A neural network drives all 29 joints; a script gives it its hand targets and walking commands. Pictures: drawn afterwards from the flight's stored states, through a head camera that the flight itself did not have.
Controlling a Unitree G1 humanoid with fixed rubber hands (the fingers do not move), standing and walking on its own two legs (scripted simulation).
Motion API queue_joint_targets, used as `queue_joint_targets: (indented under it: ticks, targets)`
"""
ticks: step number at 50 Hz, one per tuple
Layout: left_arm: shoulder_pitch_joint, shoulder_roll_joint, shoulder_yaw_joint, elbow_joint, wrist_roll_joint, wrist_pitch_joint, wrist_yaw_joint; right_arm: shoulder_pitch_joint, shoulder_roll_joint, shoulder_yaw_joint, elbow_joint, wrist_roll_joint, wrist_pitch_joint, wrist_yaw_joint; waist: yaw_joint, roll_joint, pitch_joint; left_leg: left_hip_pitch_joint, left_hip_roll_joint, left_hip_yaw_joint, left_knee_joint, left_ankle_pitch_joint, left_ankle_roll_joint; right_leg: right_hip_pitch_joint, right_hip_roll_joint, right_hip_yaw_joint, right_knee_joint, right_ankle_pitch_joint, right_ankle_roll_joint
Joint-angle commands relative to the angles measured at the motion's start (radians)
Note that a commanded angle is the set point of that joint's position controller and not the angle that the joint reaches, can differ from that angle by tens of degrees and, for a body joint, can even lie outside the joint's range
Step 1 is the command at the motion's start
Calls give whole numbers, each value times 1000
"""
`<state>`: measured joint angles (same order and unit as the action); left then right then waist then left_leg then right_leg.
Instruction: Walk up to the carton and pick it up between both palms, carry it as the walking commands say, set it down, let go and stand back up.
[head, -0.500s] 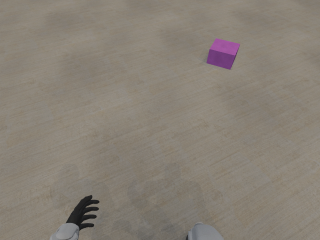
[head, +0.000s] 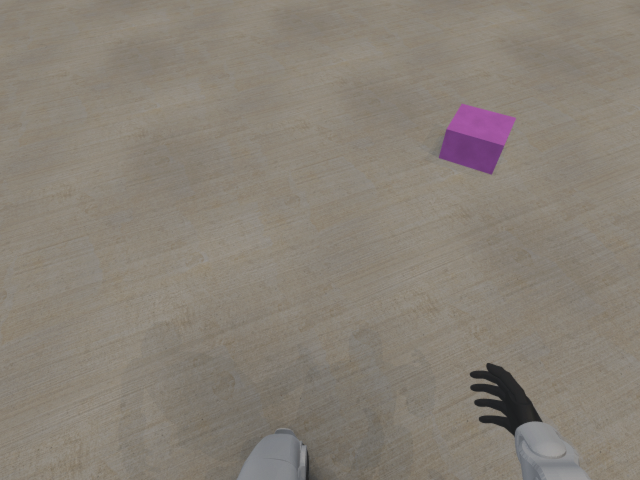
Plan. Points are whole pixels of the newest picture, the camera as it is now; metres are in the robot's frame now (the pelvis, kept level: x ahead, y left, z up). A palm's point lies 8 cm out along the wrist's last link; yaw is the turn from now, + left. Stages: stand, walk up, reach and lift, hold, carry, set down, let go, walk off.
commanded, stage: walk up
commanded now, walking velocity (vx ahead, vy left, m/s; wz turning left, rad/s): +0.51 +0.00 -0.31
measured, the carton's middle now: (476, 138) +1.67 -0.48 -0.69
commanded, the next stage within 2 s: none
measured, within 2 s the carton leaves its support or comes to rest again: neither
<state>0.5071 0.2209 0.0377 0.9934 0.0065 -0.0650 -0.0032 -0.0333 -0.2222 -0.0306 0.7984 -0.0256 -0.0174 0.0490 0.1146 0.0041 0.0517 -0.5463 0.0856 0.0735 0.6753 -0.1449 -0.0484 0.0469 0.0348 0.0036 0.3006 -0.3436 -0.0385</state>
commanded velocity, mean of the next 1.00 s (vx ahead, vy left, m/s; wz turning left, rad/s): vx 0.50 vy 0.02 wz -0.19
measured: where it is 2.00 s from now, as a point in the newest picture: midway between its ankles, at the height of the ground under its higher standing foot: (408, 258)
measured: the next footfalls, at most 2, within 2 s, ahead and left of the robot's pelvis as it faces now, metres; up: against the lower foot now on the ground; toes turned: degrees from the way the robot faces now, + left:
left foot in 0.06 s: +0.20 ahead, +0.13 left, +0.00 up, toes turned +4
right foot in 0.56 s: +0.43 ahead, -0.14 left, +0.00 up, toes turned -16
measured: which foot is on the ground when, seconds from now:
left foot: up 0.00-0.04, down 0.06-0.58, up 0.60-1.00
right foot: down 0.00-0.08, up 0.10-0.54, down 0.56-1.00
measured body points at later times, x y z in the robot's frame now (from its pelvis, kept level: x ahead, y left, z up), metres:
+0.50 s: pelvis +0.26 +0.00 +0.00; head +0.29 -0.01 +0.45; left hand +0.51 +0.19 -0.10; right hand +0.11 -0.21 -0.14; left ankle +0.16 +0.13 -0.74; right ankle +0.38 -0.14 -0.71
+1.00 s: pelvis +0.51 -0.03 +0.01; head +0.54 -0.04 +0.45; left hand +0.45 +0.22 -0.13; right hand +0.68 -0.29 -0.10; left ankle +0.68 +0.08 -0.70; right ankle +0.39 -0.13 -0.74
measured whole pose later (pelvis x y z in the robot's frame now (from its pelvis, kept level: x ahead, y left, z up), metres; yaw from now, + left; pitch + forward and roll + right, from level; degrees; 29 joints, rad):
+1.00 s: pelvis +0.51 -0.03 +0.01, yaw -12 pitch +1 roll +0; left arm 0.50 0.20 0.04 1.06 0.02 -0.08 0.00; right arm -0.02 -0.23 -0.04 0.86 -0.03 -0.02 0.06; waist 0.12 0.01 0.03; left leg -0.57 0.11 0.10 0.66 -0.09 -0.04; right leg 0.01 -0.03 -0.08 0.27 -0.29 0.01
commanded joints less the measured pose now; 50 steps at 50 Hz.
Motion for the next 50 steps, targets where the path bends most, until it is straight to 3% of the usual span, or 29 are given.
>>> queue_joint_targets:
  ticks: [1,2,3,4,5,6,7,8,10,11,14,17,23,25,26,27,28,29,30,31,32,33,35,37,44,48,50]
  targets:
    - [-23,181,39,-35,-3,-11,13,15,-68,-17,-39,3,-24,-10,-83,-93,26,151,-30,19,-112,-42,18,-92,-246,161,-22,531,-71]
    - [-38,191,41,-30,-7,-12,14,96,-86,-26,-16,2,-30,-19,-114,-96,-11,279,-50,42,-143,-72,32,-116,-233,146,53,611,-59]
    - [-62,194,40,-33,-9,-13,13,238,-115,-43,26,-4,-40,-29,-170,-56,-79,493,-44,35,-196,-52,57,-200,-193,117,229,644,-38]
    - [-85,162,31,-52,-6,-19,11,412,-191,-73,76,-22,-49,-46,-225,33,-182,720,57,-96,-193,-128,98,-372,-132,88,484,524,-14]
    - [-43,87,14,-81,-11,-25,4,488,-298,-94,87,-25,-50,-52,-220,316,-232,834,356,-526,-379,-184,178,-618,9,34,791,-107,19]
    - [-64,106,34,-64,-6,-17,9,479,-286,-81,77,-14,-45,-45,-197,216,-231,735,422,-600,-454,-250,207,-650,-31,71,984,-221,13]
    - [-104,98,35,-63,1,-13,2,416,-232,-61,71,-13,-49,-42,-168,125,-147,618,372,-524,-460,-247,209,-662,-68,94,1032,-154,8]
    - [-132,82,33,-62,6,-8,-4,353,-170,-44,69,-12,-55,-39,-146,59,-78,516,313,-396,-468,-222,203,-657,-102,96,1009,-82,9]
    - [-157,63,36,-72,17,8,-20,323,-106,-26,87,-9,-69,-44,-127,74,-13,417,249,-257,-494,-166,165,-623,-131,74,924,3,25]
    - [-172,56,38,-80,26,19,-27,342,-101,-22,99,-1,-76,-43,-120,91,9,386,244,-221,-504,-99,153,-619,-132,61,905,32,38]
    - [-263,49,31,-117,36,36,-47,396,-104,-20,129,7,-90,-42,-111,100,25,382,225,-129,-503,85,135,-650,-133,15,815,126,66]
    - [-386,43,18,-152,34,42,-67,443,-99,-25,149,6,-90,-46,-126,122,45,421,180,-43,-501,134,132,-645,-131,-37,636,200,76]
    - [-558,58,18,-191,33,40,-80,514,-134,-48,163,5,-74,-54,-163,137,79,479,214,-12,-491,202,142,-563,-108,-109,336,194,51]
    - [-537,67,22,-182,36,35,-72,519,-148,-52,169,6,-67,-58,-153,134,42,489,217,12,-416,326,131,-479,-77,-149,272,141,30]
    - [-490,81,28,-165,36,30,-64,521,-150,-52,171,6,-63,-58,-138,112,-6,479,205,36,-318,404,126,-388,-66,-175,233,126,13]
    - [-391,103,38,-128,40,22,-52,515,-146,-48,171,6,-59,-56,-102,64,-84,433,169,81,-141,471,110,-231,-56,-190,181,131,-16]
    - [-227,168,63,-72,48,10,-39,495,-130,-40,148,-1,-60,-55,-38,8,-192,267,132,92,105,415,91,22,-116,-91,203,99,-64]
    - [-71,265,94,-41,64,1,-25,512,-69,-21,111,7,-65,-52,13,-226,-286,-20,6,104,428,-66,58,241,-394,307,106,24,-133]
    - [-25,294,88,-34,43,12,-18,483,-69,-23,90,12,-64,-48,1,-202,-294,-143,-30,-6,596,-380,52,254,-493,553,-36,-4,-166]
    - [-78,273,84,-47,34,12,-13,450,-90,-33,87,8,-61,-50,-18,-116,-239,-156,28,-71,655,-351,57,171,-492,508,-58,11,-183]
    - [-174,215,68,-59,29,6,-13,404,-86,-39,85,9,-61,-51,-50,-69,-148,-147,71,-84,620,-281,53,54,-438,388,-65,102,-176]
    - [-249,153,56,-56,27,2,-10,384,-70,-42,88,8,-57,-46,-80,-76,-78,-108,101,-79,550,-224,49,-48,-374,263,-73,142,-149]
    - [-274,105,38,-51,16,-15,-10,400,-55,-52,101,-5,-31,-31,-124,-95,-38,-19,102,-59,462,-168,38,-172,-314,149,-73,222,-101]
    - [-226,112,32,-33,13,-31,-11,352,-49,-52,94,-13,-8,-20,-124,-112,-33,-14,93,-38,409,-120,27,-210,-310,122,-79,265,-102]
    - [-84,127,31,-2,12,-34,-3,71,-35,-23,32,-4,3,9,-71,-100,53,-80,58,-3,117,76,10,-190,-307,105,-159,268,-75]
    - [-8,144,33,23,16,-25,5,-44,-32,-12,3,0,-12,13,-38,-110,48,-61,33,24,-15,65,7,-104,-311,89,-145,347,-77]
    - [-3,150,36,31,15,-20,9,-36,-36,-12,4,2,-22,8,-45,-126,37,-1,26,25,-81,34,10,-84,-309,86,-113,362,-64]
